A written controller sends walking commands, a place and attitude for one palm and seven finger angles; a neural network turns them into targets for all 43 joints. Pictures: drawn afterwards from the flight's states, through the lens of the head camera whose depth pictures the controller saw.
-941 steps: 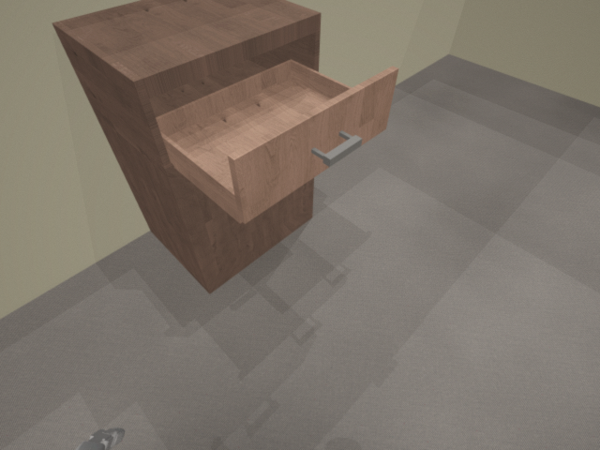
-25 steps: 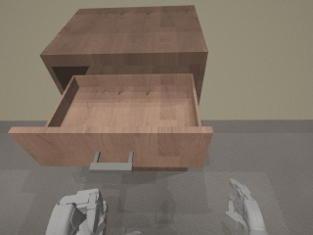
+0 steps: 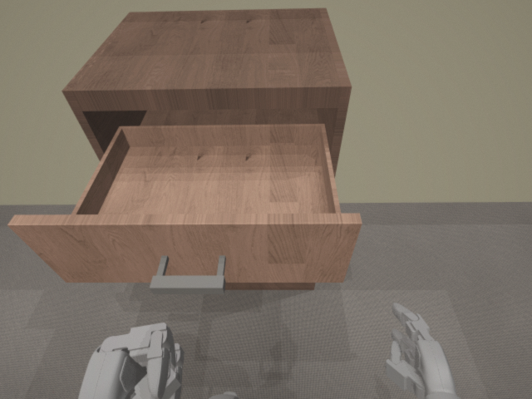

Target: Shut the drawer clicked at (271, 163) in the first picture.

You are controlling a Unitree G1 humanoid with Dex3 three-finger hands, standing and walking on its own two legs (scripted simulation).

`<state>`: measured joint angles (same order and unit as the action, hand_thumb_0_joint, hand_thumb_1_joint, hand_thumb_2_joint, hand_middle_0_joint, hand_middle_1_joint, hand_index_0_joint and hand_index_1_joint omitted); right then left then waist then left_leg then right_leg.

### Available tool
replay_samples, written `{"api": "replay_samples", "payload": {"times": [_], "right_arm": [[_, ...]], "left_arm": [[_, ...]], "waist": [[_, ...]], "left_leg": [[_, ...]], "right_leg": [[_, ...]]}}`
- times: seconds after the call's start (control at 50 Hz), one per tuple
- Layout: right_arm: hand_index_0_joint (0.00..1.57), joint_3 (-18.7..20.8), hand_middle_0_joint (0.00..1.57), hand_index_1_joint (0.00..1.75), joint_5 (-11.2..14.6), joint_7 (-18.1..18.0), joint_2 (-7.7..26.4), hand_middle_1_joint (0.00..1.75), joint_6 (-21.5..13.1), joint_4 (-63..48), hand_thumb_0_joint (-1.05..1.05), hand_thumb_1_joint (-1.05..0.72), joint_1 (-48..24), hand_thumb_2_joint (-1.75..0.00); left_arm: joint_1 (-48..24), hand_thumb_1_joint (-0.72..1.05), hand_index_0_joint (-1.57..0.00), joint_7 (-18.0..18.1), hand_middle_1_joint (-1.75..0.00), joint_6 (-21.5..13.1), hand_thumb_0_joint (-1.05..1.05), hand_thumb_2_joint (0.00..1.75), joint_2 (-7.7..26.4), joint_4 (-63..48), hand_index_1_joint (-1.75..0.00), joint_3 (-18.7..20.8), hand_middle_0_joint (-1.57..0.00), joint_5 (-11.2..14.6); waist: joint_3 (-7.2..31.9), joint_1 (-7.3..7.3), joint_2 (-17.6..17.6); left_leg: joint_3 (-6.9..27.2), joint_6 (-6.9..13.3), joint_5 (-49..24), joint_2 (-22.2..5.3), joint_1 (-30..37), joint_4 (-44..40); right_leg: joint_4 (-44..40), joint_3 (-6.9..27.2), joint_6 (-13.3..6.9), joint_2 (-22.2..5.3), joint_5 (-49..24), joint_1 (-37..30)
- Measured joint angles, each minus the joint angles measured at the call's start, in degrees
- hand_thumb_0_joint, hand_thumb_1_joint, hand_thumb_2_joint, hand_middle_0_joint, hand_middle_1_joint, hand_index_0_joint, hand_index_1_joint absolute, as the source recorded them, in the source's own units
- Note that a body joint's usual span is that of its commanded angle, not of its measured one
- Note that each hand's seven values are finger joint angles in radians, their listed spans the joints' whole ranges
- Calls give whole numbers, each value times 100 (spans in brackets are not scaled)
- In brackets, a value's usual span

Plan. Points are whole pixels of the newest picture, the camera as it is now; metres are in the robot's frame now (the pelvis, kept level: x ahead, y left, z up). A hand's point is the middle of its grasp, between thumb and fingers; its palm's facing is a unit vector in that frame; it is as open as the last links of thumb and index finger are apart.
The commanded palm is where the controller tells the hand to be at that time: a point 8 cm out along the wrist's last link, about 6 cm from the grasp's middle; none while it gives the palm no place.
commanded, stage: bring the fist close to the handle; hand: left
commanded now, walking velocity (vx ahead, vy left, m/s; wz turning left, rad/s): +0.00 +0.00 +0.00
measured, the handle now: (190, 273) +0.31 +0.15 +0.01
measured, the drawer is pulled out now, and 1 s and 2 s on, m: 0.30 0.30 0.27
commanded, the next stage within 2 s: push the drawer shut in 1.32 s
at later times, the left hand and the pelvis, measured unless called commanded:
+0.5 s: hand (197, 353) +0.18 +0.10 +0.05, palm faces +0.01 -1.00 +0.01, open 3.3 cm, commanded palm +0.15 +0.16 +0.05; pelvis +0.00 +0.00 -0.02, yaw -1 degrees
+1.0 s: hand (216, 329) +0.22 +0.09 +0.01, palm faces +0.02 -1.00 +0.01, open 3.3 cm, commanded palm +0.19 +0.15 +0.01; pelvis +0.00 +0.00 -0.04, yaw -1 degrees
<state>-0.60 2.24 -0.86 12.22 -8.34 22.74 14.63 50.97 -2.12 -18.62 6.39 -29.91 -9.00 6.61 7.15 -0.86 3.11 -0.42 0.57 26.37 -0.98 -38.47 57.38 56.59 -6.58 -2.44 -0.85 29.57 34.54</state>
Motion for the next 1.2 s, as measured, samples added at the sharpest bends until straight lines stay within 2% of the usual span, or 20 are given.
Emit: {"api": "replay_samples", "payload": {"times": [0.42,0.64,0.78,0.86,1.0,1.2], "right_arm": [[20,-61,20,30,-131,106,36,30,179,0,1,-90,-11,-90],[20,-59,20,30,-197,117,78,30,182,121,1,-90,-58,-90],[20,-64,20,30,-237,144,60,30,282,128,1,-90,-123,-90],[20,-53,20,30,-256,165,29,30,322,143,1,-90,-147,-90],[20,-51,20,30,-295,195,38,30,350,208,1,-90,-249,-90],[20,-59,20,30,-254,176,12,30,497,159,1,-90,-213,-90]], "left_arm": [[-1034,90,-139,339,-160,-208,2,90,-132,965,-160,-139,-140,-274],[-1653,90,-139,534,-160,-429,2,90,-115,1444,-160,-48,-140,-278],[-2041,90,-139,589,-160,-351,2,90,-172,1841,-160,-112,-140,-402],[-2126,90,-139,684,-160,-388,2,90,-169,1989,-160,-59,-140,-395],[-2352,90,-139,728,-160,-643,2,90,-210,2179,-160,-45,-140,-421],[-2266,90,-139,773,-160,-480,2,90,-180,2062,-160,-72,-140,-401]], "waist": [[71,119,-70],[123,186,-95],[173,211,-129],[207,206,-149],[238,190,-150],[239,179,-100]], "left_leg": [[-35,37,202,-9,-818,590],[-3,22,304,-31,-1258,870],[-32,16,358,-33,-1448,972],[-38,3,388,-41,-1528,1016],[0,-17,447,-43,-1763,1192],[-17,-37,422,-48,-1665,1090]], "right_leg": [[592,42,22,-23,192,824],[852,16,2,-9,291,1245],[988,48,-3,-15,355,1462],[1044,57,-15,-9,388,1551],[1218,22,-38,-11,464,1769],[1146,41,-53,-1,446,1696]]}}
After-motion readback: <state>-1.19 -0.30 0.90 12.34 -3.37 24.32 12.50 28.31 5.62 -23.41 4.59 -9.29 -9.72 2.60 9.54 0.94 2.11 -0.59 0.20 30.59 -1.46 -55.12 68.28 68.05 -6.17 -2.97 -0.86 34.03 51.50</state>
